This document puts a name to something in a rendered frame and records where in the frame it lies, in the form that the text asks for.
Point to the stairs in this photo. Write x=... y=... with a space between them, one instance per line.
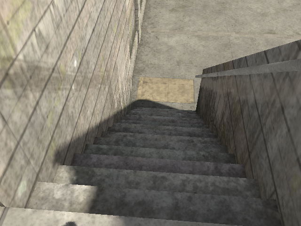
x=158 y=163

